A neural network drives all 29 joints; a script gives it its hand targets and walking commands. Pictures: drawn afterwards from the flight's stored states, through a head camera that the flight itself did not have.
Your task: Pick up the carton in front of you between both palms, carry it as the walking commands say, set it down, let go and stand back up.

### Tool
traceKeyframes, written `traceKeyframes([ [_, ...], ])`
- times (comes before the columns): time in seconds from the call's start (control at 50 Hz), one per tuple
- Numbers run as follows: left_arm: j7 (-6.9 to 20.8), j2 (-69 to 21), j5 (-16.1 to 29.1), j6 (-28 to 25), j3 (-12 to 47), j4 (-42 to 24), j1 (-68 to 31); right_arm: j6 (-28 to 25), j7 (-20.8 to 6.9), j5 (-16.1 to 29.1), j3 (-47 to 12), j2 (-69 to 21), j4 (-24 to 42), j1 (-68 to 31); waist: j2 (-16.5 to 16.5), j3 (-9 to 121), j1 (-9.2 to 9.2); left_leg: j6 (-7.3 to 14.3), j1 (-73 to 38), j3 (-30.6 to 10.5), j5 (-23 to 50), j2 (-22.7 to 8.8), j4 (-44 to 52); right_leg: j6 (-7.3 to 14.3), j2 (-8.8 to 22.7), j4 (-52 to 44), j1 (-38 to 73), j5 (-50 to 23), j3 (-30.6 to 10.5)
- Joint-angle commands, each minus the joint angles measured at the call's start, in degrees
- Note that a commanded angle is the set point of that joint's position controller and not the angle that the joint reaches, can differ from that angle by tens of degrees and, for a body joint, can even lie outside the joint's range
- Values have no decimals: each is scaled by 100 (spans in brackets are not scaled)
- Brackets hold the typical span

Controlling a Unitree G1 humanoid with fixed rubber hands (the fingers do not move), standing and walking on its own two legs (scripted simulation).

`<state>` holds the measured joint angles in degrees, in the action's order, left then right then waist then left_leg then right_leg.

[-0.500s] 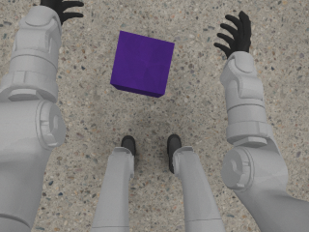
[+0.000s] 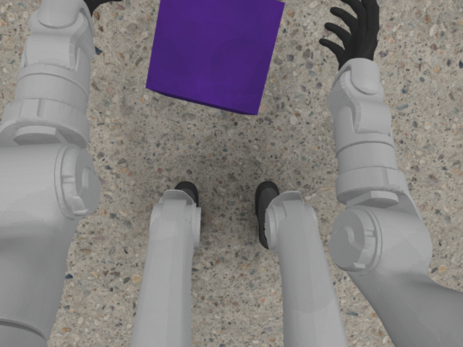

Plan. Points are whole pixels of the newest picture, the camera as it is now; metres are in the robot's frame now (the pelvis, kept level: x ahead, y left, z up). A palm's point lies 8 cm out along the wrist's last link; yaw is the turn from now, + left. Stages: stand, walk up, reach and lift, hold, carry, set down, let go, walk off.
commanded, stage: reach and lift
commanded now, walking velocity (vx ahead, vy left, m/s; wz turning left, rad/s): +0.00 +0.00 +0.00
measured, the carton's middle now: (213, 58) +0.53 +0.06 -0.42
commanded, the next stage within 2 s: none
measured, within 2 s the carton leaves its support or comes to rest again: leaves its support in 1.32 s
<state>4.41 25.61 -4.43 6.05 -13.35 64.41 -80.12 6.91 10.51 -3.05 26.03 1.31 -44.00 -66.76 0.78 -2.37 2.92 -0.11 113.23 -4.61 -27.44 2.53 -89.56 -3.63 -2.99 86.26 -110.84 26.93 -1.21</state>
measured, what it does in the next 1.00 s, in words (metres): lowers itself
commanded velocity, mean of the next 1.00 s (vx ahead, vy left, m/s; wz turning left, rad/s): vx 0.00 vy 0.00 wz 0.00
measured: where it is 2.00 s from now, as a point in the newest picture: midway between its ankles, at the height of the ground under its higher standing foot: (227, 227)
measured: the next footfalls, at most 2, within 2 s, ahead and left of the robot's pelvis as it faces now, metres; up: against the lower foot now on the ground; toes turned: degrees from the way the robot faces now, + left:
none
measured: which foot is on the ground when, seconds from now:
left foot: down 0.00-1.00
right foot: down 0.00-1.00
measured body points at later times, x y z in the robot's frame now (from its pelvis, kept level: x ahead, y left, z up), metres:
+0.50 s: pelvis -0.04 +0.00 -0.16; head +0.35 +0.04 +0.04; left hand +0.55 +0.22 -0.36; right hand +0.51 -0.14 -0.36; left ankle +0.07 +0.11 -0.51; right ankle +0.08 -0.14 -0.51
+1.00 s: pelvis -0.04 +0.00 -0.17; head +0.34 +0.05 +0.05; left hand +0.56 +0.20 -0.35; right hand +0.52 -0.11 -0.35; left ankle +0.07 +0.11 -0.51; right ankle +0.08 -0.14 -0.51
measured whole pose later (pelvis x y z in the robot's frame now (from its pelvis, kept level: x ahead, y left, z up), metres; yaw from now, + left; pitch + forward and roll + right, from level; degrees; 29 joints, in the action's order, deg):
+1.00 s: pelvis -0.04 +0.00 -0.17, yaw -2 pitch +34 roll -6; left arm 3.0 30.7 7.7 7.7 6.4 74.9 -100.6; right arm 6.5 12.2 4.9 21.5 5.4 -60.8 -89.9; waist 4.1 -27.9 1.6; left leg 1.1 127.4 -4.0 -33.6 0.6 -126.8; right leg -5.3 -4.5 122.2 -124.7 32.2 0.5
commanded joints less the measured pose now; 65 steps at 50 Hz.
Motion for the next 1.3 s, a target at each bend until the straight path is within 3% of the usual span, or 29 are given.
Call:
traceKeyframes([
  [0.0,-100,1077,480,-96,494,-672,-2010,-47,158,410,-424,672,546,-1305,-816,6774,27,-87,-3780,363,2940,6,-348,-239,-247,604,2861,-2548,614],
  [0.06,-120,1251,806,-13,895,-574,-2440,55,241,707,-633,869,446,-1708,-996,6837,71,-102,-3687,403,2451,-53,-837,-186,-216,1070,2577,-2111,693],
  [0.08,-116,1344,893,14,976,-451,-2598,90,261,821,-707,910,408,-1841,-994,6760,81,-71,-3826,388,2075,-98,-935,-196,-204,1127,2214,-1604,753],
  [0.16,-121,1451,1047,88,1260,-390,-3012,147,262,978,-744,1086,245,-2315,-1184,6633,56,-91,-3497,391,1792,-194,-1336,-154,-144,1707,2169,-1544,803],
  [0.32,-101,1470,1207,118,1556,344,-3533,92,178,959,-632,1349,-646,-3082,-933,5096,132,-10,-2467,191,786,-337,-1908,-86,-46,2439,1580,-828,775],
  [0.42,-134,1504,1310,-13,1653,335,-3880,-86,106,951,-668,1527,-927,-3481,-729,4759,92,19,-2124,87,943,-354,-2263,-42,-23,2866,1614,-1012,706],
  [0.5,-181,1656,1503,-120,1810,257,-4029,-189,161,1082,-809,1519,-907,-3565,-580,5018,112,34,-2470,24,1455,-361,-2559,-61,-70,3120,1774,-1460,736],
  [0.64,-202,1459,1450,-99,1932,340,-3633,-214,195,1435,-1055,1220,-945,-3117,-847,5347,-153,24,-3077,89,2162,-343,-2746,-102,-223,3212,1617,-1820,794],
  [0.8,-121,1121,1351,-86,1872,381,-3500,-247,188,1084,-714,1197,-1117,-2944,-822,4445,79,34,-2256,71,1551,-340,-2645,-64,-249,3122,1397,-1518,764],
  [0.86,-76,902,1371,-64,1977,316,-3654,-224,154,1052,-743,978,-1091,-3118,-835,4367,62,32,-2165,102,1318,-325,-2582,-40,-263,3072,1488,-1394,747],
  [0.92,64,48,1381,6,2167,317,-3878,-174,35,1015,-858,206,-1049,-3460,-794,4229,14,52,-2087,129,1082,-268,-2519,-11,-325,3043,1630,-1252,734],
  [0.98,319,-829,1103,155,1972,400,-3953,-57,-120,434,-359,-382,-1137,-3511,-799,3782,176,9,-1868,157,820,-175,-2519,17,-373,3021,1608,-1037,794],
  [1.02,789,-3027,1037,285,2213,223,-4300,112,-635,309,-697,-2484,-913,-4279,-816,3686,125,58,-1759,182,908,-62,-2583,85,-484,3134,1416,-1040,796],
  [1.1,1280,-4599,741,478,1833,4,-3628,383,-1286,193,-925,-3905,-679,-4597,-539,3541,-136,157,-1421,308,1198,80,-2628,95,-581,3242,1156,-1139,822],
  [1.18,1370,-5141,752,550,1836,-411,-3465,455,-1464,463,-1243,-4443,-586,-4660,-363,3922,-283,221,-1514,347,1692,132,-2652,115,-617,3307,1050,-1457,838],
  [1.28,1266,-5688,1124,590,2308,-1338,-3804,519,-1405,884,-1828,-4923,-153,-4939,-509,5424,-342,179,-2692,367,2588,163,-2718,109,-664,3318,966,-1825,910],
])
